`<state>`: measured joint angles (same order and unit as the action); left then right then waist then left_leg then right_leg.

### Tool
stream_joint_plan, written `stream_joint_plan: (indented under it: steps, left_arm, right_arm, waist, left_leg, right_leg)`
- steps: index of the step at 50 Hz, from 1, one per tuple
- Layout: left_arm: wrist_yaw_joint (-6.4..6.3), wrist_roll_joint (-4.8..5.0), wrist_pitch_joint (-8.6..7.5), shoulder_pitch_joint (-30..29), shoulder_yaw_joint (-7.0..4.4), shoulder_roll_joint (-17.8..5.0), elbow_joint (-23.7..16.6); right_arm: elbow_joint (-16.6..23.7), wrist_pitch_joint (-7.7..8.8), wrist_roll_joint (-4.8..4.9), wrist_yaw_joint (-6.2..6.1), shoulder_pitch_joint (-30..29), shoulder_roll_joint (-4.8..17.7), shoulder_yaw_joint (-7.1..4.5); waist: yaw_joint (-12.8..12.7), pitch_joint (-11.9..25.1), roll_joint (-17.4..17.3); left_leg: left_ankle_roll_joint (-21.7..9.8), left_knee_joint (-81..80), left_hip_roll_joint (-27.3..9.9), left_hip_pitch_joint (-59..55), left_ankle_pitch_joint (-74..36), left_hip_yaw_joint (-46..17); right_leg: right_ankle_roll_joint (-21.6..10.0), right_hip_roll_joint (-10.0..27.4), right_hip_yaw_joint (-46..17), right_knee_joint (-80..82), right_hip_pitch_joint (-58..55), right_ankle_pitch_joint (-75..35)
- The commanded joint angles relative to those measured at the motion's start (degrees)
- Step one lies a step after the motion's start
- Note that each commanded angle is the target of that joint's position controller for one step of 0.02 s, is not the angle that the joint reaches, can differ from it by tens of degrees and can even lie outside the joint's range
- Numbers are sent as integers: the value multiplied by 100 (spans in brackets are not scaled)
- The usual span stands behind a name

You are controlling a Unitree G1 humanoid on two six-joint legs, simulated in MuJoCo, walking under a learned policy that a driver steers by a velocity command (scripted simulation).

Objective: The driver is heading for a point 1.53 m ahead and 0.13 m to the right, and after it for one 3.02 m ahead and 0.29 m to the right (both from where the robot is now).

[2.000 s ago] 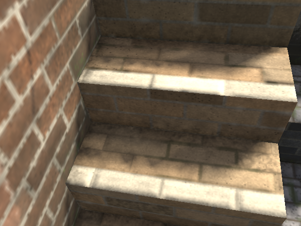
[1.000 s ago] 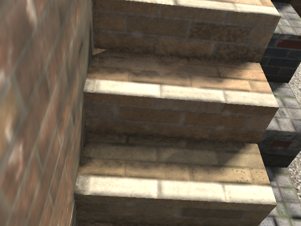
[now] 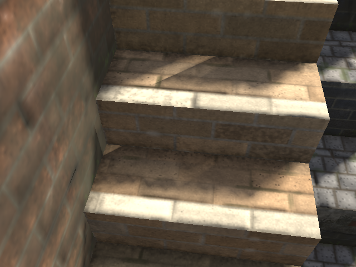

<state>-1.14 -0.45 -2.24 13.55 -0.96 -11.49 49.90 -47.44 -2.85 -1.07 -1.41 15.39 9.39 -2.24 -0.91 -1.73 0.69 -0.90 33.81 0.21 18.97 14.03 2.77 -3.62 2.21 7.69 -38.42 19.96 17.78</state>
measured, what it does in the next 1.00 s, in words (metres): shifts its weight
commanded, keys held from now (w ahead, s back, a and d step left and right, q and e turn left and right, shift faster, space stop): no key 1.00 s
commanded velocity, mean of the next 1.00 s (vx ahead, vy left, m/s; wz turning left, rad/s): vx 0.00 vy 0.00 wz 0.00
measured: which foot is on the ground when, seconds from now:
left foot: down 0.00-1.00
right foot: down 0.00-1.00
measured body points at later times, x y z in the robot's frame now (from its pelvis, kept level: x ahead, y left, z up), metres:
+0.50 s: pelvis +0.05 +0.01 +0.00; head +0.05 +0.01 +0.45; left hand +0.11 +0.23 -0.15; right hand +0.15 -0.19 -0.14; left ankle +0.04 +0.11 -0.72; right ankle +0.03 -0.09 -0.72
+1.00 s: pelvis +0.05 +0.01 +0.00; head +0.06 +0.01 +0.45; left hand +0.09 +0.23 -0.16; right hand +0.10 -0.22 -0.15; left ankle +0.04 +0.11 -0.72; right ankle +0.03 -0.09 -0.72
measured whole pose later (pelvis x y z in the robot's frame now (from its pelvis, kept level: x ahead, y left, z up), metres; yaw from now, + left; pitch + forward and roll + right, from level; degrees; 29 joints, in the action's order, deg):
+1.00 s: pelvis +0.05 +0.01 +0.00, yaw +2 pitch +3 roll -1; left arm 2.3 0.1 -3.4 9.9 1.7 -10.2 66.7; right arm -58.9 4.3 -0.6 6.3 15.7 10.4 -1.7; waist -0.2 2.2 0.3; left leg -1.1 39.8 0.1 21.3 21.2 -0.2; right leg -2.2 1.1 8.5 -37.8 18.4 22.1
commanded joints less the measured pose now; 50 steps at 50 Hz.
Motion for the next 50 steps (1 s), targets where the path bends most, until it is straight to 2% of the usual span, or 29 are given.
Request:
stream_joint_plan:
  steps: [1, 2, 3, 4, 5, 6, 7, 8, 9, 10, 11, 13, 22, 23, 24, 28, 29, 31, 33, 36, 41, 43, 50]
  left_arm:
    - [117, -17, -32, 720, -138, -296, -262]
    - [72, -1, -60, 461, -171, -395, -95]
    - [236, 165, -104, -631, 69, 22, -56]
    - [310, 200, -24, -202, 156, 85, 37]
    - [351, 11, 31, 134, 102, -192, 295]
    - [398, -55, 53, 158, 64, -337, 402]
    - [364, -25, 32, -46, 76, -411, 431]
    - [345, 13, 2, -185, 117, -337, 458]
    - [351, 19, -5, -169, 130, -299, 580]
    - [343, 30, -28, -185, 143, -308, 663]
    - [319, 10, -31, -255, 162, -284, 660]
    - [307, 12, -59, -331, 207, -197, 725]
    - [268, 21, -100, -274, 246, -111, 1027]
    - [275, 21, -105, -269, 246, -109, 1054]
    - [307, 67, -112, -310, 244, -123, 1087]
    - [385, 54, -138, -203, 244, -120, 1247]
    - [403, 26, -156, -226, 213, -190, 1283]
    - [434, 25, -170, -204, 202, -191, 1328]
    - [410, 44, -196, -278, 203, -186, 1288]
    - [413, 60, -205, -271, 208, -175, 1313]
    - [429, 62, -200, -181, 216, -146, 1418]
    - [420, 54, -164, -343, 250, -87, 1411]
    - [398, 47, -155, -217, 299, -85, 1625]
  right_arm:
    - [239, 372, 69, -95, 370, 215, -74]
    - [200, 296, 19, -494, 558, 372, -34]
    - [51, 540, 37, 576, 2, -194, 319]
    - [328, 695, 102, 1021, -348, -212, 333]
    - [282, 761, 214, 1189, -340, -75, 276]
    - [250, 815, 212, 1238, -127, 114, 211]
    - [240, 864, 148, 1216, -38, 169, 154]
    - [173, 864, 69, 1147, 87, 189, 117]
    - [199, 843, 2, 1141, 53, 58, 144]
    - [154, 824, -18, 1127, 149, 29, 143]
    - [157, 826, 10, 1124, 130, 207, 88]
    - [115, 826, 12, 1105, 112, 269, 78]
    - [-122, 795, -7, 975, 218, 157, 25]
    - [-149, 787, -10, 965, 226, 136, 23]
    - [-171, 771, -23, 982, 246, 59, 57]
    - [-278, 729, -15, 958, 335, 21, 64]
    - [-334, 719, 5, 938, 253, -28, 90]
    - [-407, 711, 13, 912, 323, 10, 97]
    - [-520, 742, 39, 827, 374, 46, 99]
    - [-617, 742, 42, 787, 369, 76, 117]
    - [-802, 735, 48, 796, 426, 124, 145]
    - [-810, 769, 47, 862, 199, 54, 174]
    - [-1075, 756, 35, 901, 290, 182, 163]
  waist:
    - [-165, 409, -317]
    - [38, 319, -492]
    - [-117, 207, -791]
    - [-372, 303, -813]
    - [-361, 75, -411]
    - [-225, 91, -278]
    - [-108, 187, -379]
    - [-6, 360, -383]
    - [-9, 417, -407]
    - [39, 449, -382]
    - [65, 529, -341]
    - [73, 564, -330]
    - [115, 602, -81]
    - [115, 594, -64]
    - [84, 541, -106]
    - [67, 529, -25]
    - [66, 493, 138]
    - [60, 496, 8]
    - [56, 504, -7]
    - [58, 508, -54]
    - [47, 425, -93]
    - [29, 454, -98]
    - [59, 353, -137]
  left_leg:
    - [-766, -1139, -1171, -954, -760, -1555]
    - [-837, -1325, -1362, -747, -474, -1899]
    - [-692, -1204, -769, 210, 985, -1727]
    - [-457, -1340, -780, 437, 1365, -1665]
    - [-376, -1420, -691, 795, 1342, -1480]
    - [-400, -1361, -626, 538, 1010, -1330]
    - [-448, -1215, -584, 304, 688, -1276]
    - [-481, -1105, -562, 135, 444, -1201]
    - [-527, -1017, -525, 116, 219, -1128]
    - [-567, -924, -497, 26, -47, -1052]
    - [-639, -787, -540, 46, -300, -1067]
    - [-664, -700, -547, 73, -487, -1036]
    - [-648, -301, -368, 57, -1038, -778]
    - [-627, -267, -336, 90, -1020, -734]
    - [-589, -262, -283, 146, -1023, -654]
    - [-487, -157, -157, 300, -806, -484]
    - [-429, -25, -105, 424, -639, -412]
    - [-366, 23, -54, 509, -460, -348]
    - [-330, 97, -93, 483, -456, -389]
    - [-308, 117, -95, 516, -404, -394]
    - [-290, 102, -102, 577, -332, -425]
    - [-345, 67, -146, 528, -579, -446]
    - [-361, -21, -154, 449, -528, -490]
  right_leg:
    - [-153, 388, -742, 949, 474, -241]
    - [-54, 206, -778, 775, 232, -202]
    - [300, 330, -732, 183, 206, -166]
    - [398, 467, -912, 458, -58, -52]
    - [336, 339, -727, 589, -308, 70]
    - [236, 278, -656, 682, -219, 74]
    - [165, 283, -645, 682, -66, -69]
    - [120, 268, -613, 613, 14, -77]
    - [184, 262, -604, 620, -5, -174]
    - [190, 235, -566, 607, 16, -230]
    - [151, 234, -579, 541, 3, -301]
    - [130, 247, -571, 464, 31, -299]
    - [66, 238, -532, 372, -40, -649]
    - [51, 239, -533, 377, -84, -720]
    - [4, 240, -537, 418, -128, -814]
    - [-56, 243, -546, 456, -391, -1217]
    - [-27, 197, -480, 494, -440, -1311]
    - [-67, 206, -504, 513, -518, -1478]
    - [-166, 274, -573, 525, -507, -1689]
    - [-196, 276, -594, 519, -539, -1732]
    - [-189, 245, -552, 566, -571, -1548]
    - [-180, 225, -476, 588, -536, -1332]
    - [-142, 197, -396, 711, -480, -948]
